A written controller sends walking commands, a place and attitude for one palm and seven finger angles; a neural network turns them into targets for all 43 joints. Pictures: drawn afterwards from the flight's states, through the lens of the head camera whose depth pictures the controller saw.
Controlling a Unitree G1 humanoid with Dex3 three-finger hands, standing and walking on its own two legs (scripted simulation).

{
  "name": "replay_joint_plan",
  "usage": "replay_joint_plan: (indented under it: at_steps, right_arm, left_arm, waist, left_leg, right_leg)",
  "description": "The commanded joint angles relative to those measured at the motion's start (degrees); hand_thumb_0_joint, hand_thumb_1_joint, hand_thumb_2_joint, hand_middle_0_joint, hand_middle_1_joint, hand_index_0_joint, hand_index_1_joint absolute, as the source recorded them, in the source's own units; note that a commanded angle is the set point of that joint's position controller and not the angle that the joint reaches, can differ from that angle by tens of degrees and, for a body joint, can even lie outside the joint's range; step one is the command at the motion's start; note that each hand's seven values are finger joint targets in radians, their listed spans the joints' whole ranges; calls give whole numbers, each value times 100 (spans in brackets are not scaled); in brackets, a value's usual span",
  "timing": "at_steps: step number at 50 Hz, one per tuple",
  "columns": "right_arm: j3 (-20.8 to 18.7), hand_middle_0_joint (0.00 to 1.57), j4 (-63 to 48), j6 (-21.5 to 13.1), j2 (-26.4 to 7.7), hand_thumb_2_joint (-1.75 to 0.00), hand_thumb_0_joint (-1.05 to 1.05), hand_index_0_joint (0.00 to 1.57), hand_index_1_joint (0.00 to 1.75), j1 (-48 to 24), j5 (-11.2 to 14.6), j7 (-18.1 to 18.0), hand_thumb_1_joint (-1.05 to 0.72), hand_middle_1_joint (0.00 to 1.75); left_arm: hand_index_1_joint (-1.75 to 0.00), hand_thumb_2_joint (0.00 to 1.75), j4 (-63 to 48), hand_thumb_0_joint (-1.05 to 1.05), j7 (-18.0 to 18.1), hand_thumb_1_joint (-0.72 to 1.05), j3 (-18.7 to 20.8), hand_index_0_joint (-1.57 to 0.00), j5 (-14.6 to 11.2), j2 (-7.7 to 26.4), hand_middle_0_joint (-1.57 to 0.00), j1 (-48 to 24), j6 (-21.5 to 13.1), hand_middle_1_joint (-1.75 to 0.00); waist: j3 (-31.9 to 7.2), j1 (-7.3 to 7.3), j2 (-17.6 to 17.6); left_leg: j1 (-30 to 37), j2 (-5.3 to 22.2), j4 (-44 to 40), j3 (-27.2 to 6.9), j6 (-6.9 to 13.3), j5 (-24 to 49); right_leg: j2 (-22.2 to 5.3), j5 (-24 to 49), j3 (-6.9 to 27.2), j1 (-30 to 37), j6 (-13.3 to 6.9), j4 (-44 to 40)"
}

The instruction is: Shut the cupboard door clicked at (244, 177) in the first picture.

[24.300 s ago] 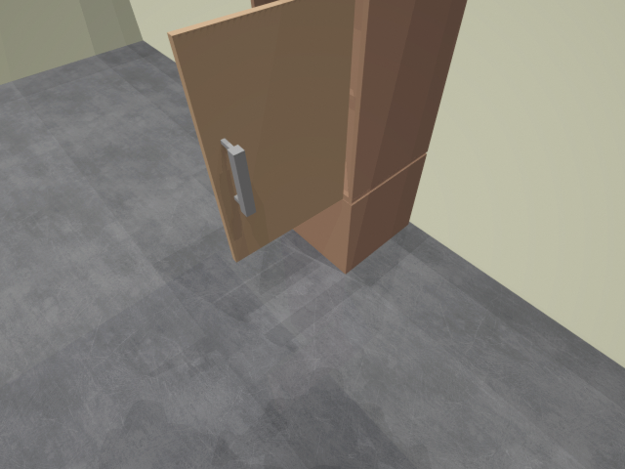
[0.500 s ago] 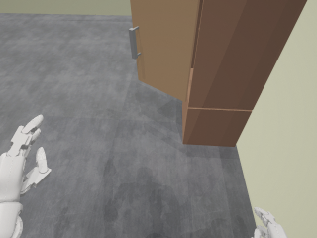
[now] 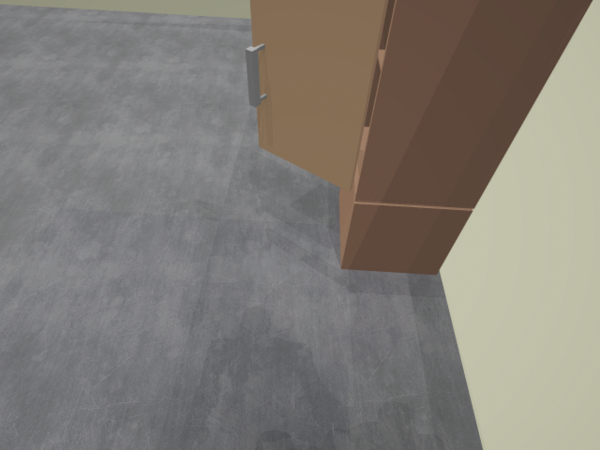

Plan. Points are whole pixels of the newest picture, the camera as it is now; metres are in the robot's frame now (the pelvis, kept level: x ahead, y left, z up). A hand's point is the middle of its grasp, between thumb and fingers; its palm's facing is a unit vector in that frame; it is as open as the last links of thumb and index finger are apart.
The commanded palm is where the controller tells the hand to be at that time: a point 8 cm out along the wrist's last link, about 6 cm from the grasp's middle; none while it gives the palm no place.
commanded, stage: let the arm hang, fingers relaxed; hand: left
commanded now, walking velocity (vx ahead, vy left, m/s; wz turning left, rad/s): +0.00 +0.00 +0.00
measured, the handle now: (258, 75) +1.11 +0.20 -0.05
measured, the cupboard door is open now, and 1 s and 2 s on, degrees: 57 57 57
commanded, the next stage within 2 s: look to check the result in 0.54 s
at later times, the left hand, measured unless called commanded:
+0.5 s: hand out of the picture +0.00 +0.17 -0.18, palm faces -0.01 -0.98 -0.18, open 7.4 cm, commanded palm none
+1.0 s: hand out of the picture +0.00 +0.18 -0.17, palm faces -0.01 -0.98 -0.21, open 7.4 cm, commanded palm none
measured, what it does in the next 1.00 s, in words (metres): stands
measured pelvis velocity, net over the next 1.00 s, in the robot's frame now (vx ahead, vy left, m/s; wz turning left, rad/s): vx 0.01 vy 0.00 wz -0.03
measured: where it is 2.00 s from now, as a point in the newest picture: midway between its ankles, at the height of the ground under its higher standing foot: outside the picture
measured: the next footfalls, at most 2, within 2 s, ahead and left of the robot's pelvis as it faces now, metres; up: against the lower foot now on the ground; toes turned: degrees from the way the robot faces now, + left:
none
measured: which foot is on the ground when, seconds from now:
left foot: down 0.00-1.00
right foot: down 0.00-1.00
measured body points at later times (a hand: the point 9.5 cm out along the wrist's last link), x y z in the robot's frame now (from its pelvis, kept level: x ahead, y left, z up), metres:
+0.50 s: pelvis +0.00 +0.01 +0.00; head +0.00 +0.01 +0.45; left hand +0.00 +0.23 -0.16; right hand -0.02 -0.20 -0.16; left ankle +0.03 +0.09 -0.74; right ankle -0.01 -0.12 -0.74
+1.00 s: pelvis +0.01 +0.00 +0.00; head +0.02 +0.00 +0.45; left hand +0.01 +0.23 -0.16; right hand +0.00 -0.23 -0.16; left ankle +0.03 +0.09 -0.74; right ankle -0.01 -0.12 -0.74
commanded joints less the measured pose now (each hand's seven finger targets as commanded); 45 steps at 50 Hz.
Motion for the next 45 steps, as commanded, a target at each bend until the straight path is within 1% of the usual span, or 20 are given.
replay_joint_plan:
  at_steps: [1,2,5,13,15,16,19,20,21,23,26,28,29,30,32,34,38,40,44,45]
  right_arm:
    - [-135,20,-63,-174,-594,-90,0,20,30,167,39,-49,-90,30]
    - [-129,20,4,-181,-596,-90,0,20,30,193,38,-56,-90,30]
    - [-138,20,135,-173,-604,-90,0,20,30,254,47,-63,-90,30]
    - [-146,20,350,-179,-420,-90,0,20,30,405,35,-78,-90,30]
    - [-154,20,364,-178,-415,-90,0,20,30,450,46,-79,-90,30]
    - [-152,20,387,-180,-365,-90,0,20,30,471,35,-83,-90,30]
    - [-159,20,423,-184,-321,-90,0,20,30,531,29,-93,-90,30]
    - [-175,20,413,-187,-336,-90,0,20,30,544,42,-91,-90,30]
    - [-171,20,425,-185,-280,-90,0,20,30,545,38,-90,-90,30]
    - [-170,20,440,-187,-251,-90,0,20,30,560,34,-93,-90,30]
    - [-182,20,450,-199,-230,-90,0,20,30,596,42,-95,-90,30]
    - [-186,20,460,-206,-221,-90,0,20,30,610,39,-102,-90,30]
    - [-181,20,470,-213,-223,-90,0,20,30,612,44,-102,-90,30]
    - [-189,20,448,-212,-265,-90,0,20,30,600,57,-105,-90,30]
    - [-189,20,480,-211,-223,-90,0,20,30,602,48,-106,-90,30]
    - [-193,20,465,-209,-256,-90,0,20,30,571,47,-110,-90,30]
    - [-200,20,457,-218,-296,-90,0,20,30,542,50,-112,-90,30]
    - [-213,20,444,-220,-359,-90,0,20,30,514,62,-109,-90,30]
    - [-212,20,442,-227,-392,-90,0,20,30,425,49,-110,-90,30]
    - [-221,20,432,-221,-413,-90,0,20,30,405,60,-107,-90,30]
  left_arm:
    - [-30,90,-18,0,35,90,124,-20,1,531,-20,30,-163,-30]
    - [-30,90,50,0,38,90,119,-20,-7,515,-20,46,-166,-30]
    - [-30,90,193,0,53,90,117,-20,-4,512,-20,90,-153,-30]
    - [-30,90,366,0,82,90,118,-20,6,374,-20,147,-128,-30]
    - [-30,90,379,0,89,90,112,-20,6,372,-20,213,-138,-30]
    - [-30,90,386,0,90,90,112,-20,4,319,-20,180,-135,-30]
    - [-30,90,389,0,99,90,121,-20,4,252,-20,198,-126,-30]
    - [-30,90,388,0,104,90,125,-20,12,286,-20,232,-134,-30]
    - [-30,90,398,0,104,90,120,-20,11,251,-20,198,-131,-30]
    - [-30,90,392,0,105,90,125,-20,10,221,-20,234,-143,-30]
    - [-30,90,392,0,111,90,135,-20,8,230,-20,212,-168,-30]
    - [-30,90,389,0,114,90,135,-20,5,210,-20,210,-177,-30]
    - [-30,90,404,0,115,90,137,-20,3,220,-20,214,-179,-30]
    - [-30,90,398,0,116,90,142,-20,7,249,-20,225,-190,-30]
    - [-30,90,415,0,118,90,143,-20,5,219,-20,188,-187,-30]
    - [-30,90,418,0,114,90,144,-20,2,225,-20,198,-185,-30]
    - [-30,90,428,0,111,90,154,-20,3,272,-20,183,-204,-30]
    - [-30,90,415,0,112,90,163,-20,7,336,-20,161,-220,-30]
    - [-30,90,417,0,106,90,166,-20,3,365,-20,79,-227,-30]
    - [-30,90,408,0,109,90,168,-20,6,406,-20,86,-236,-30]
  waist:
    - [0,-46,20]
    - [23,-45,-56]
    - [208,-33,36]
    - [383,-22,63]
    - [363,-16,-27]
    - [382,-38,18]
    - [442,-39,88]
    - [384,-21,38]
    - [451,-36,69]
    - [417,-36,16]
    - [331,-65,-13]
    - [340,-68,51]
    - [273,-72,49]
    - [292,-59,5]
    - [339,-80,12]
    - [361,-85,69]
    - [278,-77,22]
    - [236,-71,-63]
    - [246,-82,19]
    - [251,-72,-58]
  left_leg:
    - [212,653,-823,-844,-54,-1]
    - [251,654,-841,-841,-51,3]
    - [207,650,-929,-832,-47,-184]
    - [76,650,-1137,-834,-48,-511]
    - [135,626,-1073,-805,-41,-421]
    - [126,629,-1094,-790,-52,-436]
    - [92,646,-1183,-839,-61,-588]
    - [125,644,-1132,-826,-41,-530]
    - [70,630,-1143,-805,-52,-565]
    - [116,613,-1105,-773,-48,-519]
    - [228,595,-1005,-709,-47,-259]
    - [268,596,-978,-671,-51,-180]
    - [320,596,-962,-677,-46,-118]
    - [326,595,-910,-668,-36,-36]
    - [309,599,-945,-662,-48,-117]
    - [338,605,-951,-662,-48,-182]
    - [407,607,-877,-632,-36,4]
    - [449,613,-824,-637,-26,163]
    - [510,616,-814,-627,-33,237]
    - [534,624,-783,-622,-26,316]
  right_leg:
    - [-475,163,526,-154,-216,-521]
    - [-473,147,534,-180,-212,-521]
    - [-463,43,526,-237,-208,-552]
    - [-449,44,524,-240,-165,-485]
    - [-441,68,528,-258,-166,-497]
    - [-449,57,531,-284,-166,-490]
    - [-420,47,529,-340,-154,-418]
    - [-422,78,518,-293,-158,-440]
    - [-429,69,527,-321,-153,-445]
    - [-423,87,552,-335,-160,-465]
    - [-437,169,577,-339,-181,-470]
    - [-438,210,590,-355,-187,-483]
    - [-446,241,585,-331,-184,-466]
    - [-435,253,596,-331,-192,-491]
    - [-440,188,606,-356,-197,-499]
    - [-436,163,607,-404,-199,-504]
    - [-448,260,631,-341,-212,-532]
    - [-446,311,637,-303,-223,-550]
    - [-471,358,662,-304,-226,-592]
    - [-465,395,662,-305,-235,-610]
